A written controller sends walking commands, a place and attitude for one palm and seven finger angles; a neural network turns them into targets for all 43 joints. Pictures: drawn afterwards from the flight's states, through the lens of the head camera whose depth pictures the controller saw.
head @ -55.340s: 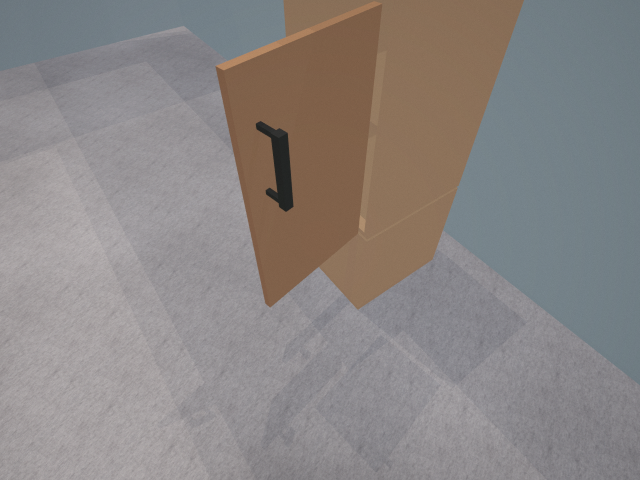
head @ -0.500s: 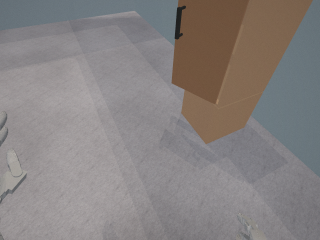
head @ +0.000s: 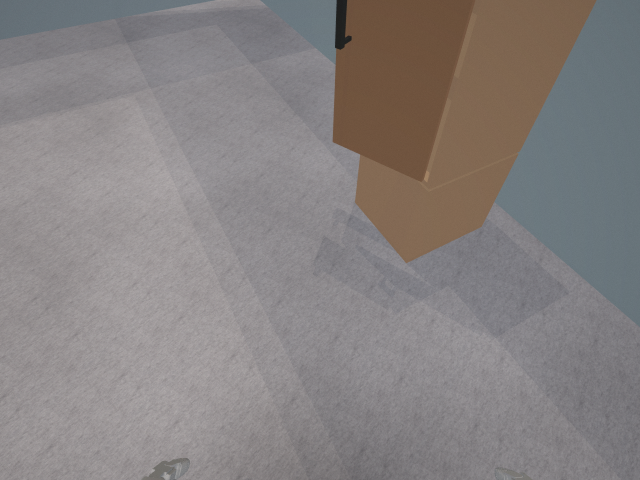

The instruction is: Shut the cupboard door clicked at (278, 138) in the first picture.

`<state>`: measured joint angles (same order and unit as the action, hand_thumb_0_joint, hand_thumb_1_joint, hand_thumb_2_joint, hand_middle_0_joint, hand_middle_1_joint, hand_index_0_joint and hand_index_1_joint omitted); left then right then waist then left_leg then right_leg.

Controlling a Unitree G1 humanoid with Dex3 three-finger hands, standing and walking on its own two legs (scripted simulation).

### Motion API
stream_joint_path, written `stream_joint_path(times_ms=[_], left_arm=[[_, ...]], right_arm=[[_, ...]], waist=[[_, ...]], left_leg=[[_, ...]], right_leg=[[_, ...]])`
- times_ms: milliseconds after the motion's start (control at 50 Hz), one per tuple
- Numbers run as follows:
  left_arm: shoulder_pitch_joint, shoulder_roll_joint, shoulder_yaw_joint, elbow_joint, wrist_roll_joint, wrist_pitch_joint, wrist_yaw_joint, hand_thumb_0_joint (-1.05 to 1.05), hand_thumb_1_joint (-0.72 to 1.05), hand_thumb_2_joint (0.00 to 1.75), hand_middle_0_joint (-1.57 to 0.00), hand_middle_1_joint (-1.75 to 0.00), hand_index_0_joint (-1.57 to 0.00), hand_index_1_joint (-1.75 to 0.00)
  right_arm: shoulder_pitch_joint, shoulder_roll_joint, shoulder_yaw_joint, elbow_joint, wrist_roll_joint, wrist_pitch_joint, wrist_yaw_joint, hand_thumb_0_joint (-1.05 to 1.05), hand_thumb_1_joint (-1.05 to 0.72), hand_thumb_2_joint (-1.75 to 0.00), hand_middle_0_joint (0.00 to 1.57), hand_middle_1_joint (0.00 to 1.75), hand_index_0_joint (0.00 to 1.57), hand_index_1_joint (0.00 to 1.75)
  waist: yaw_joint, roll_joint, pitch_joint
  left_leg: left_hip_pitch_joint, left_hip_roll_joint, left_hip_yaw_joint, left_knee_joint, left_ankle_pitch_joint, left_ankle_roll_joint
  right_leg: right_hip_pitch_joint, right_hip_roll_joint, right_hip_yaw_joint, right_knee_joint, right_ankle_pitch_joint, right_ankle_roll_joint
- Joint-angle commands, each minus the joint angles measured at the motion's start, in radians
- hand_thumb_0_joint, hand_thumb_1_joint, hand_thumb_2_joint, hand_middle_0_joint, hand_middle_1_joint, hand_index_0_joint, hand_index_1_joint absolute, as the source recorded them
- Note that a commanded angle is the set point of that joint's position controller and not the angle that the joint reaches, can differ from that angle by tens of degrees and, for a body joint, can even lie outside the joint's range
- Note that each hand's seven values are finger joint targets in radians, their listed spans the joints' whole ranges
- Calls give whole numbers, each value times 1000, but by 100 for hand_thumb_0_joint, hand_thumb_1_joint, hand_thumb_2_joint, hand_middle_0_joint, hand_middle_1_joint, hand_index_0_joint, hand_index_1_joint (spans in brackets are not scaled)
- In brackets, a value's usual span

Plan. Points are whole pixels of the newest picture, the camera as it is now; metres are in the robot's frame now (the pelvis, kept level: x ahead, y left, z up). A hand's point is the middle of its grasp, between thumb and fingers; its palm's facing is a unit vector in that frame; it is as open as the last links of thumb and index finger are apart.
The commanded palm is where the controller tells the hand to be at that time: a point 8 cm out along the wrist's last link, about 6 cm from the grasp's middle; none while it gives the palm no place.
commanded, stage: let the arm hang, fingers relaxed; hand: left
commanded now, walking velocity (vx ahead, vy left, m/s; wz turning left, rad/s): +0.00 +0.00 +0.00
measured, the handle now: (345, 13) +1.12 -0.04 +0.08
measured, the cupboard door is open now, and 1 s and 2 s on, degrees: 25 25 25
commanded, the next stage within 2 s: look to check the result in 0.82 s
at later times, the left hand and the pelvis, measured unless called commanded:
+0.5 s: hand out of the picture +0.03 +0.22 -0.15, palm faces +0.00 -0.95 -0.32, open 7.4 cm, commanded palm none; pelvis +0.01 -0.01 +0.01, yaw -1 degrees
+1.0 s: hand out of the picture +0.09 +0.20 -0.15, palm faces -0.01 -0.96 -0.28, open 7.4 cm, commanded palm none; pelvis +0.03 -0.01 +0.02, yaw +0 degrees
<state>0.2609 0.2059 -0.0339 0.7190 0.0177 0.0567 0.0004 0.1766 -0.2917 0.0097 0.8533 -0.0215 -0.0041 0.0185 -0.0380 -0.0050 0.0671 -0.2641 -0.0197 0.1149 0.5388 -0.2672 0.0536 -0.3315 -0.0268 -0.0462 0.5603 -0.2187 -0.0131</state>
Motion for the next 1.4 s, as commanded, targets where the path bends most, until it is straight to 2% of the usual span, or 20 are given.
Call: stream_joint_path(times_ms=[0,100,120,140,180,260,320,340,400,500,580,640,720,740,900,1060,1300,1380], left_arm=[[-11,178,69,38,0,-54,21,0,90,90,-20,-30,-20,-30],[9,171,80,181,-1,-64,20,0,90,90,-20,-30,-20,-30],[12,175,81,203,-2,-67,20,0,90,90,-20,-30,-20,-30],[5,181,82,220,-1,-70,20,0,90,90,-20,-30,-20,-30],[-7,174,77,260,-3,-74,20,0,90,90,-20,-30,-20,-30],[-17,176,75,313,-4,-75,20,0,90,90,-20,-30,-20,-30],[-25,178,75,336,-3,-71,21,0,90,90,-20,-30,-20,-30],[-19,183,76,341,-3,-72,22,0,90,90,-20,-30,-20,-30],[-29,187,77,352,-3,-72,22,0,90,90,-20,-30,-20,-30],[-44,192,79,359,-3,-74,22,0,90,90,-20,-30,-20,-30],[-58,198,80,361,-2,-74,21,0,90,90,-20,-30,-20,-30],[-60,207,81,363,-2,-79,21,0,90,90,-20,-30,-20,-30],[-84,211,81,366,-3,-83,20,0,90,90,-20,-30,-20,-30],[-83,218,84,364,-2,-85,20,0,90,90,-20,-30,-20,-30],[-112,231,83,367,-4,-87,16,0,90,90,-20,-30,-20,-30],[-125,255,83,368,-6,-94,16,0,90,90,-20,-30,-20,-30],[-151,279,82,368,-7,-94,16,0,90,90,-20,-30,-20,-30],[-151,285,83,366,-8,-97,17,0,90,90,-20,-30,-20,-30]], right_arm=[[-4,-92,-22,-6,-1,0,-16,0,-90,-90,20,30,20,30],[38,-88,-34,70,0,5,-28,0,-90,-90,20,30,20,30],[42,-86,-39,81,2,4,-30,0,-90,-90,20,30,20,30],[57,-93,-41,88,6,4,-32,0,-90,-90,20,30,20,30],[79,-89,-43,116,7,3,-35,0,-90,-90,20,30,20,30],[106,-92,-45,157,8,2,-39,0,-90,-90,20,30,20,30],[113,-101,-48,179,6,5,-39,0,-90,-90,20,30,20,30],[113,-105,-47,182,8,4,-39,0,-90,-90,20,30,20,30],[107,-101,-47,196,6,1,-38,0,-90,-90,20,30,20,30],[78,-102,-44,207,7,-7,-39,0,-90,-90,20,30,20,30],[58,-106,-44,213,6,-10,-39,0,-90,-90,20,30,20,30],[39,-118,-44,211,9,-15,-40,0,-90,-90,20,30,20,30],[25,-121,-42,217,8,-17,-42,0,-90,-90,20,30,20,30],[19,-129,-44,213,10,-17,-42,0,-90,-90,20,30,20,30],[-7,-147,-43,216,8,-17,-43,0,-90,-90,20,30,20,30],[-23,-172,-46,212,9,-15,-42,0,-90,-90,20,30,20,30],[-50,-194,-45,213,9,-11,-40,0,-90,-90,20,30,20,30],[-55,-198,-44,211,9,-13,-40,0,-90,-90,20,30,20,30]], waist=[[36,88,-105],[42,195,-94],[44,182,-88],[40,130,-79],[33,67,-54],[27,-7,-14],[27,-41,25],[29,-31,17],[30,-55,2],[35,-25,-13],[37,10,-10],[40,21,-41],[34,34,-46],[36,21,-49],[31,28,-47],[26,4,-92],[26,0,-77],[27,4,-101]], left_leg=[[-2,111,-176,-196,-9,-4],[-18,118,-176,-243,-103,-4],[-13,119,-171,-242,-94,-3],[-3,125,-176,-236,-68,-3],[14,126,-169,-240,-60,-4],[42,130,-163,-246,-45,1],[42,131,-162,-261,-86,5],[49,130,-157,-258,-71,7],[58,131,-156,-264,-55,9],[70,140,-159,-278,3,6],[65,144,-165,-295,5,2],[100,145,-158,-281,87,0],[111,150,-154,-289,116,-7],[119,148,-158,-282,131,-5],[132,151,-158,-294,135,-12],[174,155,-152,-278,183,-13],[181,159,-151,-294,176,-20],[196,160,-149,-286,214,-21]], right_leg=[[121,-71,130,-158,-34,-22],[176,-61,107,-199,-6,-33],[180,-64,105,-210,7,-34],[179,-66,106,-221,13,-36],[157,-75,120,-248,-11,-37],[125,-77,130,-276,-46,-37],[91,-73,138,-294,-106,-32],[94,-71,139,-292,-94,-33],[106,-75,139,-291,-83,-30],[135,-74,126,-267,8,-28],[147,-74,121,-264,32,-27],[164,-77,119,-258,99,-29],[185,-84,115,-262,125,-28],[184,-84,117,-265,137,-31],[203,-91,118,-283,146,-31],[231,-103,121,-289,227,-34],[241,-105,124,-304,232,-33],[263,-110,122,-297,295,-33]])
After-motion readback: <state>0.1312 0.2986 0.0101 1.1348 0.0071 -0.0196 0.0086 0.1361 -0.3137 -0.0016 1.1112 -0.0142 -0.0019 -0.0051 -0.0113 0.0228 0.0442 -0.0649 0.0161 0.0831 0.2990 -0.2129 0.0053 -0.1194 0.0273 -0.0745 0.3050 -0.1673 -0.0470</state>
